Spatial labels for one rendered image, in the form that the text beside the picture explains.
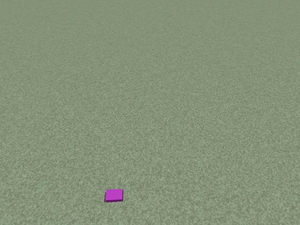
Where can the small box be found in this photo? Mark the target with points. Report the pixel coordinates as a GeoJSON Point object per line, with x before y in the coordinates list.
{"type": "Point", "coordinates": [114, 195]}

